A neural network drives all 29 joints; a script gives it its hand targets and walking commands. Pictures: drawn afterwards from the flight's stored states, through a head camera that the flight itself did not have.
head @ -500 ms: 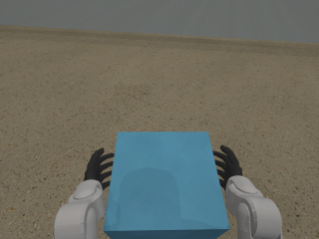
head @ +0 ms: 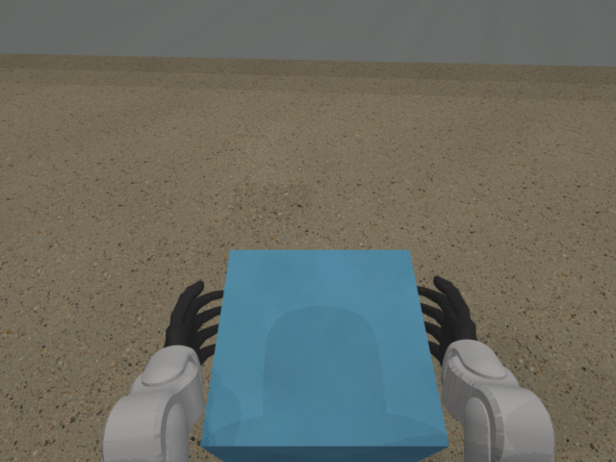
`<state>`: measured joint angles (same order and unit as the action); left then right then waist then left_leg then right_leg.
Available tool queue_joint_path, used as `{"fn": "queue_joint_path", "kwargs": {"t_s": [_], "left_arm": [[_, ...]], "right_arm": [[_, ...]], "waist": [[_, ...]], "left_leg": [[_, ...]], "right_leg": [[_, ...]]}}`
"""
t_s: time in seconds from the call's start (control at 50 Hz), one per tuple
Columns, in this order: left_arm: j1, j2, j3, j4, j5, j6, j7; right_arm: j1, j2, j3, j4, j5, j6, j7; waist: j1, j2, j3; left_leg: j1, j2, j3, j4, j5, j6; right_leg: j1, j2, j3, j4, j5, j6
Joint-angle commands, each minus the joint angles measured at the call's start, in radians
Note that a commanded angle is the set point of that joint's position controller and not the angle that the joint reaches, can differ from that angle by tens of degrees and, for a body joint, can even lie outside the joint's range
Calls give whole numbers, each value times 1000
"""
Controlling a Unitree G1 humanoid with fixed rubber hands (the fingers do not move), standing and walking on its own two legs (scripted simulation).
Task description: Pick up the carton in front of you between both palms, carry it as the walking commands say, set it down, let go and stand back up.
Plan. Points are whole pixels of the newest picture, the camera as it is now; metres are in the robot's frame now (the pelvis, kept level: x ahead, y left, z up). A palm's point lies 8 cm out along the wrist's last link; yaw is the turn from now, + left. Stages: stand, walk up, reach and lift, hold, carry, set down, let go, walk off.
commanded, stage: carry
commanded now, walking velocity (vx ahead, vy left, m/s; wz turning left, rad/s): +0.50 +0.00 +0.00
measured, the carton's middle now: (318, 370) +0.23 +0.00 +0.01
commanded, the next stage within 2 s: none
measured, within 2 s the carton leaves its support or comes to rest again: neither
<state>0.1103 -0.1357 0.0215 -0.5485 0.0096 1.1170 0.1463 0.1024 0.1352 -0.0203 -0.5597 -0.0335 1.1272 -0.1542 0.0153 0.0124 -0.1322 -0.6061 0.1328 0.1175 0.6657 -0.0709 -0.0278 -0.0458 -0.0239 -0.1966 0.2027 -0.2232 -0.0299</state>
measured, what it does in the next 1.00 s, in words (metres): walks ahead: left foot, then right foot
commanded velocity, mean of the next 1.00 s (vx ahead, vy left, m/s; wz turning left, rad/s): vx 0.26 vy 0.00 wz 0.00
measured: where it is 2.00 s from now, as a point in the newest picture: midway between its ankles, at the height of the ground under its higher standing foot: (313, 361)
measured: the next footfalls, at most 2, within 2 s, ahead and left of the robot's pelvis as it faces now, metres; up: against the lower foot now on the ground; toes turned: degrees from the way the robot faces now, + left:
left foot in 0.14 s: +0.30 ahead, +0.13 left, +0.00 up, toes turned +10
right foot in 0.66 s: +0.63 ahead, -0.10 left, +0.00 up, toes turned +0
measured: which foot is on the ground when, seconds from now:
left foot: up 0.00-0.12, down 0.14-0.68, up 0.70-0.98, down 1.00-1.00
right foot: down 0.00-0.18, up 0.20-0.64, down 0.66-1.00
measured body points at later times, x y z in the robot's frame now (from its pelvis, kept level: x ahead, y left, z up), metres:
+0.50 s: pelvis +0.33 +0.04 +0.00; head +0.33 +0.06 +0.45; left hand +0.58 +0.18 +0.08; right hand +0.56 -0.12 +0.09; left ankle +0.26 +0.13 -0.75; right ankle +0.44 -0.13 -0.70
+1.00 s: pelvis +0.59 +0.00 -0.01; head +0.59 -0.01 +0.44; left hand +0.83 +0.15 +0.08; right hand +0.83 -0.16 +0.08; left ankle +0.64 +0.12 -0.75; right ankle +0.59 -0.09 -0.75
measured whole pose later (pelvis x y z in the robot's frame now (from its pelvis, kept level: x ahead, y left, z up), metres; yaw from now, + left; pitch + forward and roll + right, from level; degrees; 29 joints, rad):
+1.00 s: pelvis +0.59 +0.00 -0.01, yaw -1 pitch +2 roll -1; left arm 0.10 -0.14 0.03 -0.60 0.01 1.12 0.14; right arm 0.08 0.13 -0.02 -0.61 -0.03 1.14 -0.15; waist 0.01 0.05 -0.07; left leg -0.32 0.10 0.15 0.43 -0.12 -0.03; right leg -0.24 -0.03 -0.22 0.43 -0.23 -0.04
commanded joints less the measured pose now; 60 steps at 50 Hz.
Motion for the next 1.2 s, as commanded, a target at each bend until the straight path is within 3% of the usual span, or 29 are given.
{"fn": "queue_joint_path", "kwargs": {"t_s": [0.0, 0.08, 0.12, 0.14, 0.16, 0.18, 0.2, 0.22, 0.24, 0.26, 0.34, 0.4, 0.52, 0.58, 0.62, 0.64, 0.66, 0.68, 0.7, 0.74, 0.76, 0.78, 0.84, 0.92, 0.96, 0.98, 1.02, 1.08, 1.18], "left_arm": [[-296, -590, -508, -101, -166, 5, -30], [-306, -543, -489, -97, -151, 27, 0], [-324, -541, -500, -111, -156, 34, 6], [-329, -533, -505, -117, -157, 37, 8], [-340, -543, -526, -154, -169, 41, 6], [-356, -556, -541, -160, -180, 42, -1], [-370, -618, -563, -141, -185, 35, -9], [-372, -670, -567, -132, -185, 26, -22], [-374, -720, -568, -116, -181, 14, -33], [-378, -757, -571, -106, -172, 2, -42], [-316, -781, -563, -77, -130, -27, -47], [-300, -746, -554, -84, -116, -26, -35], [-307, -621, -541, -130, -143, 10, -6], [-312, -568, -522, -135, -157, 28, 1], [-289, -555, -513, -128, -161, 33, 3], [-286, -552, -505, -133, -159, 35, 2], [-299, -545, -500, -131, -166, 36, 0], [-265, -578, -507, -124, -189, 33, -6], [-276, -623, -514, -142, -195, 26, -17], [-320, -717, -539, -155, -203, 3, -42], [-334, -744, -546, -149, -203, -8, -54], [-344, -760, -553, -155, -207, -18, -65], [-310, -750, -564, -155, -212, -31, -84], [-288, -683, -553, -164, -201, -17, -73], [-288, -640, -536, -137, -177, 3, -58], [-286, -616, -521, -109, -161, 14, -48], [-320, -568, -507, -110, -151, 44, -32], [-340, -563, -502, -75, -141, 61, -15], [-371, -636, -518, -87, -158, 47, -14]], "right_arm": [[-309, 631, 541, -88, 179, 2, 17], [-321, 563, 515, -91, 194, 25, 8], [-302, 555, 495, -71, 194, 28, 7], [-284, 557, 487, -60, 191, 27, 6], [-298, 554, 480, -55, 189, 21, 6], [-278, 595, 486, -48, 204, 18, 10], [-297, 631, 496, -72, 210, 13, 21], [-312, 682, 515, -80, 218, 3, 35], [-343, 725, 532, -90, 221, -9, 50], [-367, 755, 548, -96, 225, -20, 63], [-340, 753, 573, -88, 237, -40, 95], [-317, 708, 568, -89, 234, -39, 94], [-282, 591, 517, -101, 207, -8, 45], [-281, 556, 502, -102, 191, 8, 21], [-286, 546, 502, -113, 191, 18, 11], [-298, 541, 507, -119, 193, 20, 7], [-310, 556, 532, -149, 210, 27, 7], [-287, 570, 542, -155, 217, 29, 13], [-298, 629, 563, -145, 223, 23, 20], [-345, 722, 585, -146, 226, 4, 39], [-360, 758, 594, -144, 221, -7, 46], [-351, 780, 597, -137, 212, -17, 49], [-311, 782, 603, -138, 193, -34, 49], [-293, 719, 589, -155, 186, -19, 41], [-297, 659, 565, -142, 181, 4, 36], [-301, 619, 548, -131, 177, 18, 34], [-320, 594, 521, -70, 175, 32, 29], [-309, 584, 490, -18, 172, 46, 30], [-351, 648, 507, -41, 201, 30, 35]], "waist": [[1, -139, 8], [2, -170, 38], [-23, -118, -60], [-45, -34, -136], [-47, 244, -240], [-45, 352, -231], [-41, 248, -218], [-42, 155, -229], [-36, 66, -207], [-30, 54, -200], [-31, 113, -152], [-33, 118, -84], [-38, 139, 30], [-28, 156, 34], [-2, 97, -68], [7, 17, -134], [15, -222, -288], [9, -279, -315], [3, -233, -295], [-2, -116, -262], [-9, -117, -241], [-10, -127, -240], [-8, -158, -247], [-13, -153, -220], [-11, -118, -177], [-8, -64, -149], [-9, 62, -53], [-12, 55, -79], [-14, 34, -177]], "left_leg": [[-19, -29, 56, -96, 53, 3], [89, -47, 91, -180, 25, 35], [389, -130, 180, -224, -62, 44], [614, -49, 63, -235, -120, 50], [824, 234, -427, -352, -300, 186], [858, 308, -644, -472, -133, 241], [828, 298, -523, -437, 14, 236], [778, 269, -432, -403, 109, 218], [701, 246, -339, -413, 127, 183], [640, 220, -272, -443, 73, 150], [594, 175, -144, -541, -91, 139], [621, 149, -86, -573, -66, 147], [659, 120, 13, -541, 111, 136], [682, 113, 72, -405, 446, 90], [598, 37, 149, -120, 540, 23], [460, 5, 133, 69, 264, -10], [184, -100, 83, 388, -147, -51], [96, -148, -16, 553, -477, -43], [95, -98, -85, 583, -480, -18], [126, -28, -119, 419, -398, 11], [183, -18, -112, 270, -351, 12], [237, -44, -75, 171, -335, 7], [306, -69, -24, -28, -326, -4], [415, -54, 38, -231, -29, -9], [489, -1, 23, -294, 62, -14], [508, 67, -32, -291, 120, -11], [368, 87, -61, -270, 117, 11], [397, 70, -49, -229, 348, 19], [472, 63, -34, -169, 500, 27]], "right_leg": [[66, -220, 94, -83, 209, -84], [98, -229, 61, 6, 355, -56], [27, -169, -32, 282, 516, -16], [-119, -133, -33, 498, 389, 15], [-404, -19, -13, 834, 151, 73], [-579, 45, 87, 1010, -239, 65], [-609, -29, 173, 1109, -242, 37], [-607, -65, 192, 1116, -202, 19], [-590, -101, 200, 1047, -133, 12], [-552, -120, 201, 967, -84, 12], [-543, -105, 129, 761, 20, 34], [-593, -103, 85, 587, 100, 56], [-569, -67, 6, 351, 188, 44], [-450, -28, -31, 280, 237, 22], [-132, 36, -87, 170, 328, 26], [56, -91, 53, 181, 532, 23], [377, -374, 422, 229, 781, -153], [347, -417, 525, 161, 903, -218], [277, -397, 421, 152, 918, -200], [148, -333, 266, 122, 825, -128], [83, -289, 198, 99, 750, -79], [51, -264, 154, 83, 706, -65], [22, -253, 98, 86, 622, -91], [-75, -213, 47, 133, 384, -62], [-156, -184, 55, 156, 172, -15], [-213, -169, 54, 184, 57, 4], [-168, -143, 78, 154, 97, 36], [-124, -157, 85, 250, 332, 45], [-96, -144, 75, 292, 411, 56]]}}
